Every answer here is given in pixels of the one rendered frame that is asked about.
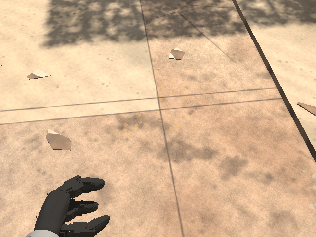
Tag left robot hand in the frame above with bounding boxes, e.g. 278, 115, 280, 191
34, 175, 111, 237

